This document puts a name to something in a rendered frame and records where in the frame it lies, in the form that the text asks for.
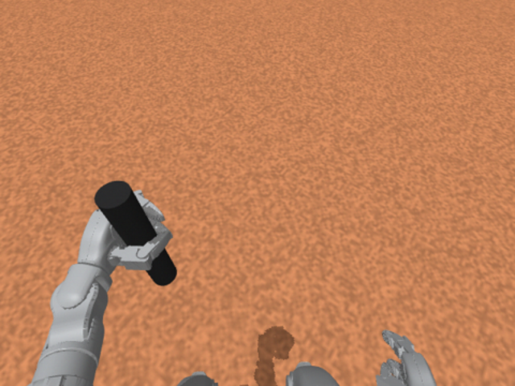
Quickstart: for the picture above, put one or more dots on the can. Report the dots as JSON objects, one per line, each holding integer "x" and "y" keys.
{"x": 121, "y": 208}

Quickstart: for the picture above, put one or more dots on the left robot hand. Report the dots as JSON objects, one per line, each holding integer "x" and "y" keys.
{"x": 101, "y": 245}

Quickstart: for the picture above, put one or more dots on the right robot hand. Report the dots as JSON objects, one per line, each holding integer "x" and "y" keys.
{"x": 414, "y": 370}

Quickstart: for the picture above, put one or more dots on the left robot arm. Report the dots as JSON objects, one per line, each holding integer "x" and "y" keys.
{"x": 72, "y": 350}

